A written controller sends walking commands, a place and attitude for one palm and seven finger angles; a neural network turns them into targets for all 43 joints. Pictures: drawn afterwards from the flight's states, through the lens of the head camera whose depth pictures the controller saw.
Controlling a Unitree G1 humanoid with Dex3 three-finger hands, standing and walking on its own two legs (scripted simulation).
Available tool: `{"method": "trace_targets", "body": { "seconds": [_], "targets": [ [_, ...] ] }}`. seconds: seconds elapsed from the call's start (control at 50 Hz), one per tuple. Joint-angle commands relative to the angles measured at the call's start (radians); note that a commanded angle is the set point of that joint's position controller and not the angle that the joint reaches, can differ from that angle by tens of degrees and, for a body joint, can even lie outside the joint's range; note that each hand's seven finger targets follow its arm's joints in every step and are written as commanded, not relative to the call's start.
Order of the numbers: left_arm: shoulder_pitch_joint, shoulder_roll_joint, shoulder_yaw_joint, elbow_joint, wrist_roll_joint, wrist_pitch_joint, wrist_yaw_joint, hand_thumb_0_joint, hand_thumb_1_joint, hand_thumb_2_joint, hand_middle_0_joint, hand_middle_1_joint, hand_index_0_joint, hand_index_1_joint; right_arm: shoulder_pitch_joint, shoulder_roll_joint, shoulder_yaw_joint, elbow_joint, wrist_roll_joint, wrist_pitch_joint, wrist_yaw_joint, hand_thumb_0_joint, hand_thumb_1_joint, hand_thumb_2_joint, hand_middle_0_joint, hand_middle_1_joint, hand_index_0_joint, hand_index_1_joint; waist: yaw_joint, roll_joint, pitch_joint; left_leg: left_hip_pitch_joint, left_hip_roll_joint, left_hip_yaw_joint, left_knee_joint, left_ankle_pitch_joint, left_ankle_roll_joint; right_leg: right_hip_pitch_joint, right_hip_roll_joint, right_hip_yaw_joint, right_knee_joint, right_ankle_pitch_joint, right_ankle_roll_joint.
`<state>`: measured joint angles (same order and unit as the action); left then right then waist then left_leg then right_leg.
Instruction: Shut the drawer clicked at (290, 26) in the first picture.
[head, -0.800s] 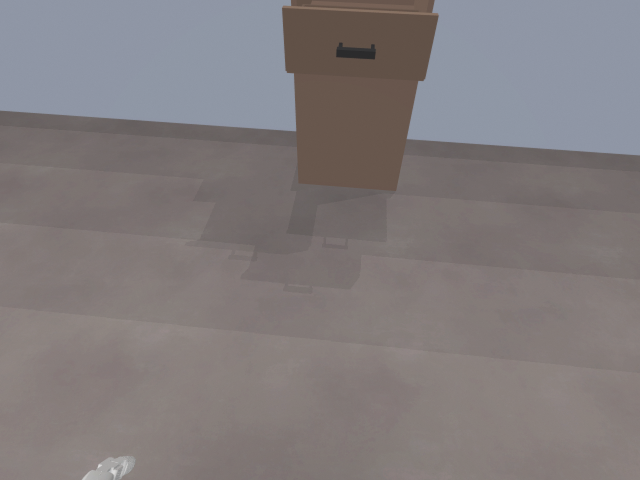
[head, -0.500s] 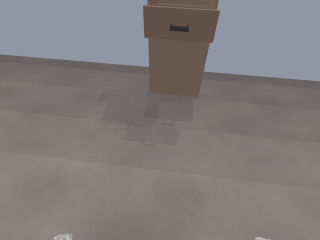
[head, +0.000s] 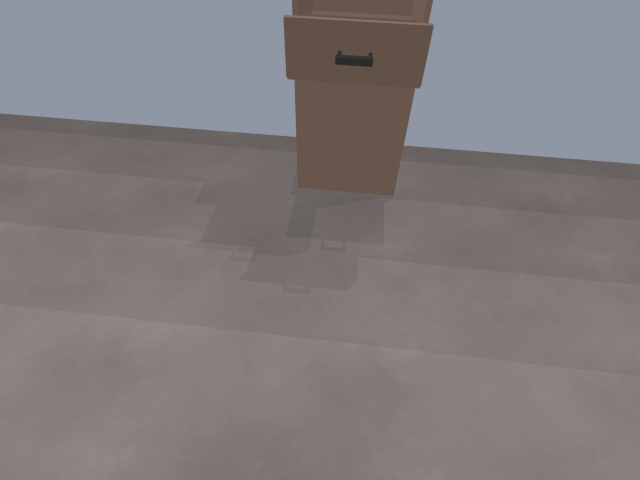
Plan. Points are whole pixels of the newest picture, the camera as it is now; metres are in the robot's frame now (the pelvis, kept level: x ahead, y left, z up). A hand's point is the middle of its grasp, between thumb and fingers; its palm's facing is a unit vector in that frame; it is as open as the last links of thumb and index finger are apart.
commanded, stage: stand and wait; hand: left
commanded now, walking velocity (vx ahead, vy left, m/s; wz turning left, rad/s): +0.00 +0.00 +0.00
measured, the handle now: (354, 57) +1.24 -0.03 +0.01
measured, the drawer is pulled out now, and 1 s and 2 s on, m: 0.29 0.29 0.29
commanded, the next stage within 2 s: look at it before walking up in 0.10 s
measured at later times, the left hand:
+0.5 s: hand out of the picture +0.06 +0.25 -0.16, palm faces -0.03 -0.95 -0.32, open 7.4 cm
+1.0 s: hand out of the picture +0.06 +0.23 -0.17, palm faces -0.04 -0.95 -0.29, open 7.4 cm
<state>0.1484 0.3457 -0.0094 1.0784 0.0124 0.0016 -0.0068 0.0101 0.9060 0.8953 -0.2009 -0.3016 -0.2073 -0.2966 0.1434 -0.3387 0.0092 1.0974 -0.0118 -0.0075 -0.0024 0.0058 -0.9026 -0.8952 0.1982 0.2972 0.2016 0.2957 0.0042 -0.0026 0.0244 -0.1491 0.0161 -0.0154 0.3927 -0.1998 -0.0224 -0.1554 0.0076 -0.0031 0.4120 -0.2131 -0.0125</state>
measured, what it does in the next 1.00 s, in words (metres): stands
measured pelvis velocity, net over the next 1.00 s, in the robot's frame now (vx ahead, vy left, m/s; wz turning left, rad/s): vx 0.02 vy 0.00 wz -0.04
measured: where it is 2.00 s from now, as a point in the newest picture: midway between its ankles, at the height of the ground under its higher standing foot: (353, 443)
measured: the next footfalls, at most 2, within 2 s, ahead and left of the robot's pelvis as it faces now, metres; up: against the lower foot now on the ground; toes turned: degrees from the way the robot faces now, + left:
right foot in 1.24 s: +0.12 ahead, -0.12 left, +0.00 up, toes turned -14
left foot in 1.76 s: +0.47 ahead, +0.01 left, +0.00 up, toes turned -7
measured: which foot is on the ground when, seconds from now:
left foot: down 0.00-1.00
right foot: down 0.00-1.00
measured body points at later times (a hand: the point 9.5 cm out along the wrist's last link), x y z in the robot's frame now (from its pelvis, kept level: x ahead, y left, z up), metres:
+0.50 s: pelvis +0.00 +0.00 +0.00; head +0.00 +0.01 +0.45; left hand +0.07 +0.30 -0.13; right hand +0.07 -0.29 -0.13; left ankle +0.01 +0.13 -0.74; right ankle +0.01 -0.11 -0.74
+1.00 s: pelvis +0.02 +0.00 +0.00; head +0.00 +0.00 +0.45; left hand +0.07 +0.28 -0.14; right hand +0.08 -0.28 -0.14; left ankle +0.01 +0.13 -0.74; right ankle +0.01 -0.11 -0.74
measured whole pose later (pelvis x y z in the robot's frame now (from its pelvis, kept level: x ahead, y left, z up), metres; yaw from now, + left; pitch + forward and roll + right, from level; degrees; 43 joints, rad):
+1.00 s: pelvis +0.02 +0.00 +0.00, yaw -2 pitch -2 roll +0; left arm 0.22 0.30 0.00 1.08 0.02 0.02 -0.01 0.01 0.91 0.90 -0.20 -0.30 -0.20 -0.30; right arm 0.17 -0.30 0.01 1.10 -0.02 0.00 0.00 0.00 -0.90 -0.90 0.20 0.30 0.20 0.30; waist 0.02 0.00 -0.01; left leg -0.15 0.03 0.02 0.44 -0.27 -0.02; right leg -0.17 0.02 0.03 0.45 -0.25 -0.02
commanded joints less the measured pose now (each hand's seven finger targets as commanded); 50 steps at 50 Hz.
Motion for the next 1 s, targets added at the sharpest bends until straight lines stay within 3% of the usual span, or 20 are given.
{"method": "trace_targets", "body": {
  "seconds": [0.0,0.12,0.34,0.82,0.86,0.92,0.98],
  "targets": [
    [-0.05,0.207,0.045,-0.063,-0.003,-0.026,0.016,0.0,0.9,0.9,-0.2,-0.3,-0.2,-0.3,-0.059,-0.201,-0.043,-0.062,0.001,-0.025,-0.009,0.0,-0.9,-0.9,0.2,0.3,0.2,0.3,-0.001,-0.002,-0.031,-0.017,0.092,-0.087,-0.067,0.056,0.048,-0.021,-0.129,0.127,-0.108,0.008,-0.025],
    [-0.05,0.203,0.045,-0.061,-0.001,-0.026,0.015,0.0,0.9,0.9,-0.2,-0.3,-0.2,-0.3,-0.052,-0.199,-0.044,-0.055,0.0,-0.023,-0.008,0.0,-0.9,-0.9,0.2,0.3,0.2,0.3,-0.004,-0.007,-0.021,-0.018,0.091,-0.088,-0.072,0.036,0.045,-0.039,-0.126,0.135,-0.12,-0.028,-0.025],
    [-0.037,0.198,0.043,-0.055,-0.002,-0.027,0.016,0.0,0.9,0.9,-0.2,-0.3,-0.2,-0.3,-0.051,-0.2,-0.044,-0.05,0.002,-0.027,-0.009,0.0,-0.9,-0.9,0.2,0.3,0.2,0.3,-0.002,0.013,-0.044,-0.001,0.1,-0.091,-0.077,0.074,0.047,-0.018,-0.124,0.124,-0.107,0.041,-0.021],
    [-0.038,0.2,0.042,-0.05,-0.001,-0.029,0.017,0.0,0.9,0.9,-0.2,-0.3,-0.2,-0.3,-0.063,-0.205,-0.042,-0.05,0.004,-0.027,-0.01,0.0,-0.9,-0.9,0.2,0.3,0.2,0.3,-0.002,-0.002,-0.049,0.026,0.103,-0.088,-0.085,0.115,0.045,-0.004,-0.126,0.119,-0.109,0.102,-0.019],
    [0.03,0.081,0.018,-0.021,-0.001,-0.009,0.019,0.0,0.9,0.9,-0.2,-0.3,-0.2,-0.3,0.0,-0.081,-0.015,-0.023,-0.005,-0.011,-0.006,0.0,-0.9,-0.9,0.2,0.3,0.2,0.3,-0.003,-0.01,-0.059,0.038,0.096,-0.048,-0.058,0.002,0.024,-0.021,-0.116,0.127,-0.105,-0.034,-0.008],
    [0.064,0.091,0.031,-0.033,0.007,0.009,0.004,0.0,0.9,0.9,-0.2,-0.3,-0.2,-0.3,0.037,-0.085,-0.027,-0.028,-0.012,0.001,-0.002,0.0,-0.9,-0.9,0.2,0.3,0.2,0.3,-0.001,-0.02,0.029,-0.038,0.086,-0.029,-0.042,-0.286,0.03,-0.112,-0.095,0.178,-0.11,-0.312,-0.03],
    [0.092,0.091,0.049,-0.061,0.011,0.011,-0.007,0.0,0.9,0.9,-0.2,-0.3,-0.2,-0.3,0.067,-0.097,-0.043,-0.049,-0.013,-0.002,-0.002,0.0,-0.9,-0.9,0.2,0.3,0.2,0.3,-0.002,-0.023,0.092,-0.08,0.102,-0.034,-0.017,-0.389,0.048,-0.184,-0.069,0.202,-0.068,-0.393,-0.055]
  ]
}}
